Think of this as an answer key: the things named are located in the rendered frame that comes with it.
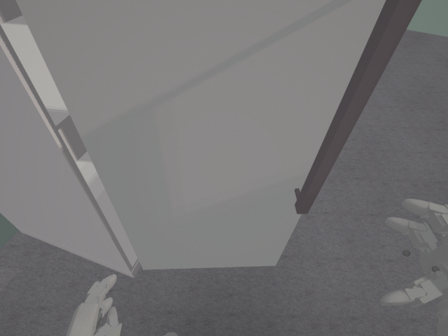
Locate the fridge door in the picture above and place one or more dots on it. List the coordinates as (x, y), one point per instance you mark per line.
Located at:
(202, 117)

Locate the left robot hand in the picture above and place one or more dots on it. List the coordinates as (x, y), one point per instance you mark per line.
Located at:
(88, 315)

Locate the right robot hand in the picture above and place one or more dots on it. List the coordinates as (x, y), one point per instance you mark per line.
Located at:
(433, 284)

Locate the handle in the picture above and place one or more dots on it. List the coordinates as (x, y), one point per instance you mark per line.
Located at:
(391, 24)

